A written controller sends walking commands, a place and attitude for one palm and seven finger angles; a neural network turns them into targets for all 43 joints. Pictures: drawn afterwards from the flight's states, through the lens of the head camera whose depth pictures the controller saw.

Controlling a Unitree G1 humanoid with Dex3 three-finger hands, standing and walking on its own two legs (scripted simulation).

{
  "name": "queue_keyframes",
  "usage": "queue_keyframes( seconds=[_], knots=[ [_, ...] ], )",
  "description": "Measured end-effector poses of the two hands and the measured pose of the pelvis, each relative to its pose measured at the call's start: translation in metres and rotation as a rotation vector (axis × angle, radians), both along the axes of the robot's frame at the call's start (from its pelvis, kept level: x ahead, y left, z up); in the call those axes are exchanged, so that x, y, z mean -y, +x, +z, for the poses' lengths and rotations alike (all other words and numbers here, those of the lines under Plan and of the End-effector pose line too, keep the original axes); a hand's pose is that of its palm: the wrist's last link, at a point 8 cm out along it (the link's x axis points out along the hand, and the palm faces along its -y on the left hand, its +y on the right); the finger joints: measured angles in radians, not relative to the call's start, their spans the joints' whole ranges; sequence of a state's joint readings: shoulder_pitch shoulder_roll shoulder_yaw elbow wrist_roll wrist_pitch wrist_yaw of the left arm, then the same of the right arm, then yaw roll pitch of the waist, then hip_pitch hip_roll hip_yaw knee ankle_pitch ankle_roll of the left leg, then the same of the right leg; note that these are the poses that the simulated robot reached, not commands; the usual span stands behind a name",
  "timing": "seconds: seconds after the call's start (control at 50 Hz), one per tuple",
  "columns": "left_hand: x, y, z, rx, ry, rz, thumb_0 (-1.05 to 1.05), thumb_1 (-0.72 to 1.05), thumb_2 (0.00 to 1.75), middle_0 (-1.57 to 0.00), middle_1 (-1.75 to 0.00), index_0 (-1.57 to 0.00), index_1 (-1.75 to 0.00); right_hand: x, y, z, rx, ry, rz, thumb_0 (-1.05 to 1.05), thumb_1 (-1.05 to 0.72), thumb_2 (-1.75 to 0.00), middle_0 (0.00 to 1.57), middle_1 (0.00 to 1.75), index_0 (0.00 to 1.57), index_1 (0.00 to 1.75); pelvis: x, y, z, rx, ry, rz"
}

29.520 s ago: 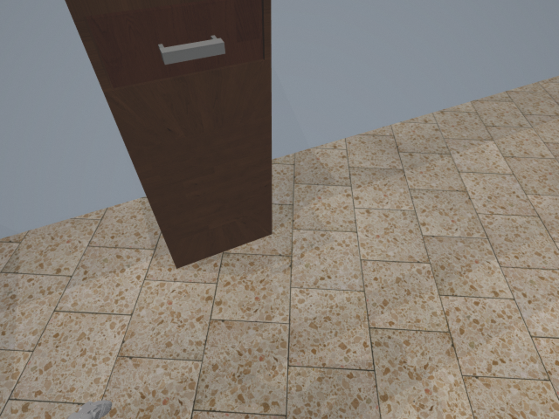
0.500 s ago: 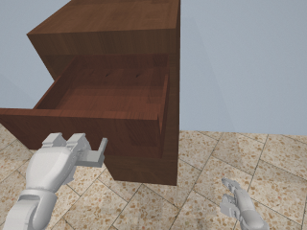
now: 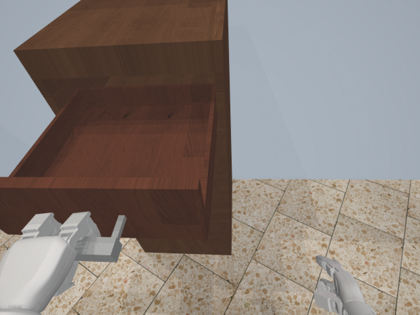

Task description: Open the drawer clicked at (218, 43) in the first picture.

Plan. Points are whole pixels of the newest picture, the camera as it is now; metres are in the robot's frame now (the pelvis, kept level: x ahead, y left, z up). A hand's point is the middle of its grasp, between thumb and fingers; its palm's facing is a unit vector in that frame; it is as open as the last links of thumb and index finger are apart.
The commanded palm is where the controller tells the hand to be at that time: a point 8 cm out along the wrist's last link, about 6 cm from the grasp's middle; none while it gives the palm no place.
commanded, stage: pull the drawer open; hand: left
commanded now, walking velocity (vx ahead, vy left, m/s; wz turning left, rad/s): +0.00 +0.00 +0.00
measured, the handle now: (77, 234) +0.20 +0.24 +0.12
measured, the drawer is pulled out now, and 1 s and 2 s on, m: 0.30 0.30 0.29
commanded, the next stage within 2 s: open the thumb to release the handle in 0.08 s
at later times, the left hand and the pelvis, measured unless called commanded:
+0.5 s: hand (60, 266) +0.16 +0.25 +0.11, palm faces +0.07 -0.05 -1.00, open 8.4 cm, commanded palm +0.13 +0.26 +0.16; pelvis -0.02 -0.01 +0.00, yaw +3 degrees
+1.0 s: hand (64, 266) +0.16 +0.25 +0.10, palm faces +0.10 -0.07 -0.99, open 13.7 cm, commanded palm +0.13 +0.24 +0.15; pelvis -0.04 -0.01 +0.00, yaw +3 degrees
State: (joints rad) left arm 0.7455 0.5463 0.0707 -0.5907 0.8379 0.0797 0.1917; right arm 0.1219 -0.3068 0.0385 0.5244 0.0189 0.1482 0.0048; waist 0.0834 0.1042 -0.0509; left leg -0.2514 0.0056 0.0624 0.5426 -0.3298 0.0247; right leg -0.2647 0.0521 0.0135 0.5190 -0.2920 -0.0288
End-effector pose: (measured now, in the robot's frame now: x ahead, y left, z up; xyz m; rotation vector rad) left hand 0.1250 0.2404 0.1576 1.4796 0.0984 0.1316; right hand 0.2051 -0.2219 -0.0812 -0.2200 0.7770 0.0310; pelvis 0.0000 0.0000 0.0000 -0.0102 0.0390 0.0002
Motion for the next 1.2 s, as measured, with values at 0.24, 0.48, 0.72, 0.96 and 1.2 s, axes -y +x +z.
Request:
queue_keyframes(
  seconds=[0.24,0.48,0.72,0.96,1.2],
  knots=[
    [-0.006,0.002,-0.002,0.027,0.049,-0.015,0.01,0.65,0.74,-0.32,-1.35,-0.42,-1.35,0.002,-0.005,-0.004,0.003,-0.020,-0.014,0.01,-0.91,-0.90,0.20,0.30,0.20,0.30,0.002,-0.008,-0.002,0.016,0.002,0.013],
    [-0.008,0.006,0.002,0.052,0.037,-0.022,0.01,0.34,0.66,-0.43,-1.29,-0.39,-1.30,-0.028,-0.002,-0.007,0.000,0.024,0.046,0.01,-0.91,-0.90,0.20,0.30,0.20,0.30,0.009,-0.022,0.002,0.057,0.011,0.045],
    [-0.008,0.004,0.004,0.033,0.025,-0.020,0.00,-0.31,0.39,-0.40,-1.24,-0.34,-1.23,-0.019,-0.011,0.001,0.034,0.014,0.052,0.01,-0.91,-0.90,0.21,0.30,0.20,0.30,0.014,-0.035,0.004,0.074,0.013,0.045],
    [-0.005,0.005,-0.003,0.073,0.015,0.008,0.00,-0.48,0.31,-0.33,-1.21,-0.33,-1.21,-0.002,-0.033,-0.010,-0.017,-0.025,0.034,0.01,-0.91,-0.90,0.20,0.30,0.20,0.30,0.012,-0.041,0.003,0.066,0.014,0.051],
    [-0.007,0.010,0.001,0.056,0.027,-0.010,0.00,-0.49,0.31,-0.36,-1.21,-0.36,-1.26,-0.031,-0.028,-0.010,-0.011,0.020,0.073,0.01,-0.91,-0.90,0.20,0.30,0.20,0.30,0.008,-0.046,0.005,0.091,0.016,0.068]
  ],
)
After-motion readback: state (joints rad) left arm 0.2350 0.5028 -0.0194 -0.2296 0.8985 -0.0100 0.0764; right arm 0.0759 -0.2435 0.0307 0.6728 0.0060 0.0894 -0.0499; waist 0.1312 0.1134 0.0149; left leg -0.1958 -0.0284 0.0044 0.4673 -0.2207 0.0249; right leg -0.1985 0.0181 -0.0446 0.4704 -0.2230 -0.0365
